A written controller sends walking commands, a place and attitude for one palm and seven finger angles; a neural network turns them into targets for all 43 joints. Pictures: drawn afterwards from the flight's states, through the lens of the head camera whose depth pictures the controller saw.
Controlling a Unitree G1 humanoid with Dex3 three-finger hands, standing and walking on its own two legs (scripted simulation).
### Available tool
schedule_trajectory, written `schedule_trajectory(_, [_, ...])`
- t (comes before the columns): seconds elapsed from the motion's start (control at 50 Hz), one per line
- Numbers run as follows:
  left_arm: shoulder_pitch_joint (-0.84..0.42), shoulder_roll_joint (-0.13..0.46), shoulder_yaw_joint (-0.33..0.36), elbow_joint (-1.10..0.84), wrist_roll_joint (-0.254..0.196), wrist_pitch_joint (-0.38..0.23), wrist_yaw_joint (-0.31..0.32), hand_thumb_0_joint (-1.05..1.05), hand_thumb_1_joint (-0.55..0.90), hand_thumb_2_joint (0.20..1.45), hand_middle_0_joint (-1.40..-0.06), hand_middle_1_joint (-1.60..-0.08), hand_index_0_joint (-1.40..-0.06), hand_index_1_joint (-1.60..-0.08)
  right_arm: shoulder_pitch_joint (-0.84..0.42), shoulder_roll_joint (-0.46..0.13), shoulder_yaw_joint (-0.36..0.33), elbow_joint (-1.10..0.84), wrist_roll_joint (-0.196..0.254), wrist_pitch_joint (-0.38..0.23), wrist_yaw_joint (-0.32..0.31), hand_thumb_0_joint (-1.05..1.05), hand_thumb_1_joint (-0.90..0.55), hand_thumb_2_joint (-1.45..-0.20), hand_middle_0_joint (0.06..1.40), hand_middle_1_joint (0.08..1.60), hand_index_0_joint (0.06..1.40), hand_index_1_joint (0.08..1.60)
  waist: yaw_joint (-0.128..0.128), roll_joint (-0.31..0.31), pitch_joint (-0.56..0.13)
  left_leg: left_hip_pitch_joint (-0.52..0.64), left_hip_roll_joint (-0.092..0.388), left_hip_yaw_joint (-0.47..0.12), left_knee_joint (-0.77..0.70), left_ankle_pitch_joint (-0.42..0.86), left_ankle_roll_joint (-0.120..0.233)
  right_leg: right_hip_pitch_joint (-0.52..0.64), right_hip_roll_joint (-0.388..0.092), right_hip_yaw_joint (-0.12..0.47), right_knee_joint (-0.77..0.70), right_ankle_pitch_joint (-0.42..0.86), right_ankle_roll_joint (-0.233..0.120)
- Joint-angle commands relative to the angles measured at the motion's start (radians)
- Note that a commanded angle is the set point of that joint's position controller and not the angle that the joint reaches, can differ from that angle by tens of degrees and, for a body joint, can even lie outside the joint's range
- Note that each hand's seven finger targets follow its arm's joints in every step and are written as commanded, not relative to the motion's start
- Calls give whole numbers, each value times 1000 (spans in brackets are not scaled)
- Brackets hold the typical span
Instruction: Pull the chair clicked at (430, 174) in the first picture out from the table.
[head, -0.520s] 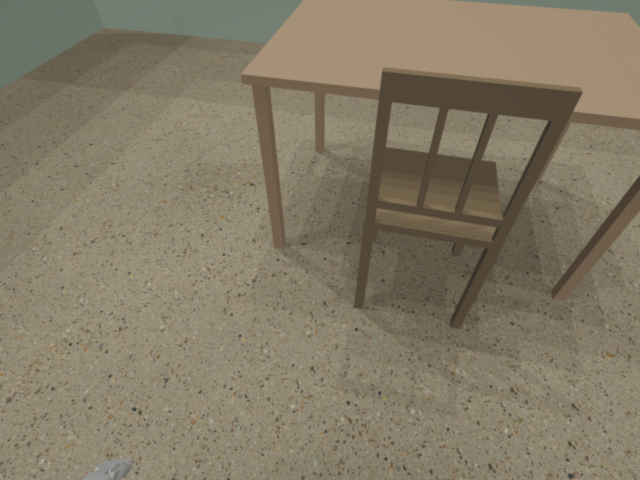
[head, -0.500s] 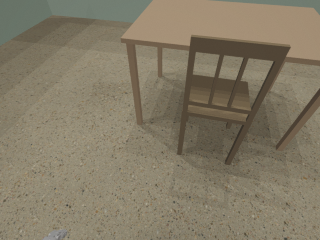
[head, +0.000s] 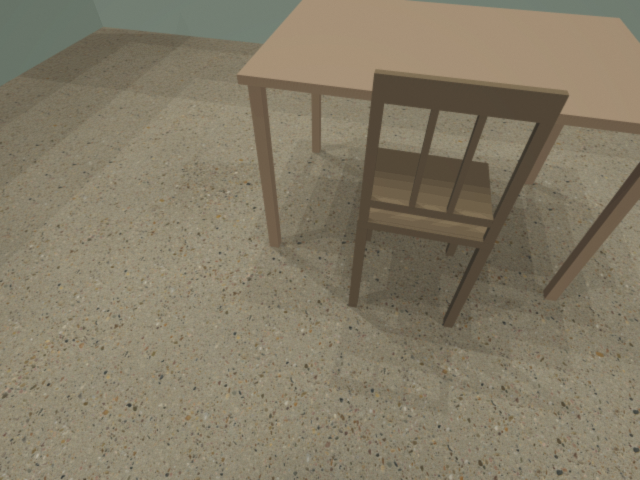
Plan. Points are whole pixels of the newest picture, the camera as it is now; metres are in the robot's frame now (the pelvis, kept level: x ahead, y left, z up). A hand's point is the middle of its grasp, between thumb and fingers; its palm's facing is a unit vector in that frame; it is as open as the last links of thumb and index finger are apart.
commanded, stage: stand and wait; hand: left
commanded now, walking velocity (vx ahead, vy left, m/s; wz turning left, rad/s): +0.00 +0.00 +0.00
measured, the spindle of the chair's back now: (422, 161) +0.84 -0.20 -0.09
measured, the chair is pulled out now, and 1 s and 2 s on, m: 0.00 0.00 0.00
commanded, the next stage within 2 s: look at it before walking up in 0.30 s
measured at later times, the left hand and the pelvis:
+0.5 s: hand out of the picture +0.08 +0.25 -0.15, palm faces -0.03 -0.94 -0.34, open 7.4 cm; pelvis +0.00 +0.00 +0.00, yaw +0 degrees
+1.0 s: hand out of the picture +0.08 +0.25 -0.15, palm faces -0.02 -0.94 -0.34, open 7.4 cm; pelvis +0.01 +0.00 +0.00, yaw +0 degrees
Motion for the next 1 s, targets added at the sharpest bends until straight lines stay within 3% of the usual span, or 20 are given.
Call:
schedule_trajectory(0.0, [-58, 217, 48, -65, 1, -29, 10, 0, 900, 900, -200, -300, -200, -300, -56, -188, -40, -55, 6, -27, -10, 0, -900, -900, 200, 300, 200, 300, -3, -19, -58, -3, 98, -84, -70, 89, 41, 12, -120, 118, -106, 70, -33])
schedule_trajectory(0.2, [-60, 218, 45, -41, 1, -29, 9, 0, 900, 900, -200, -300, -200, -300, -41, -193, -39, -27, 6, -27, -9, 0, -900, -900, 200, 300, 200, 300, -5, -14, -48, -4, 102, -88, -90, 65, 38, 5, -117, 123, -125, 28, -32])
schedule_trajectory(0.56, [-59, 214, 46, -36, 3, -30, 11, 0, 900, 900, -200, -300, -200, -300, -54, -196, -39, -20, 8, -31, -11, 0, -900, -900, 200, 300, 200, 300, -1, -15, -51, 24, 112, -91, -102, 119, 40, 12, -116, 108, -120, 106, -26])
schedule_trajectory(0.7, [-60, 214, 46, -33, 2, -32, 12, 0, 900, 900, -200, -300, -200, -300, -53, -197, -38, -17, 9, -33, -12, 0, -900, -900, 200, 300, 200, 300, -4, -4, -84, 44, 117, -87, -102, 168, 38, 46, -117, 104, -110, 169, -25])
schedule_trajectory(0.8, [-59, 213, 45, -32, 3, -31, 11, 0, 900, 900, -200, -300, -200, -300, -60, -194, -38, -17, 9, -31, -12, 0, -900, -900, 200, 300, 200, 300, -3, -11, -52, 35, 114, -88, -111, 144, 38, 32, -117, 106, -124, 147, -24])
schedule_trajectory(0.98, [-52, 215, 45, -29, 2, -33, 12, 0, 900, 900, -200, -300, -200, -300, -59, -197, -36, -16, 10, -32, -13, 0, -900, -900, 200, 300, 200, 300, -4, -13, -76, 55, 116, -86, -107, 177, 37, 50, -120, 104, -124, 186, -25])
